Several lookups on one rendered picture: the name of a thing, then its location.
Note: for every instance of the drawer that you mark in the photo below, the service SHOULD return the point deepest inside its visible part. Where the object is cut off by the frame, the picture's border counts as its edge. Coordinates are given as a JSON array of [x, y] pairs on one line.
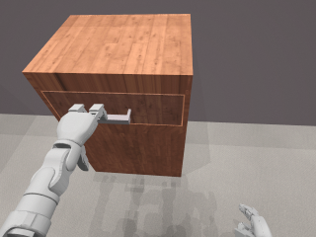
[[146, 108]]

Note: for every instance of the right robot hand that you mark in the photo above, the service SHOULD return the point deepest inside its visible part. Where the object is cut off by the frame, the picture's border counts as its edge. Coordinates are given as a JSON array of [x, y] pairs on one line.
[[258, 228]]

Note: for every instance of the handle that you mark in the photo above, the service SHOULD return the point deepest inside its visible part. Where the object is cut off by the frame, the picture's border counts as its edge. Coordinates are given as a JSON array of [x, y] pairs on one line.
[[117, 119]]

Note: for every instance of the left robot hand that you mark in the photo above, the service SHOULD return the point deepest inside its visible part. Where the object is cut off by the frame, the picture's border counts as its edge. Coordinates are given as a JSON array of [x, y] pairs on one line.
[[78, 125]]

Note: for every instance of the cabinet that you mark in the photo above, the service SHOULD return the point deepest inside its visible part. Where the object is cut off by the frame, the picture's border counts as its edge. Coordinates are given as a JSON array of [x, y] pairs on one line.
[[135, 53]]

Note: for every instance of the robot left forearm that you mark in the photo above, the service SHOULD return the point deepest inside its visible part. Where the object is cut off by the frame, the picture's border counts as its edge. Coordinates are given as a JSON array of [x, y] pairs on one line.
[[32, 216]]

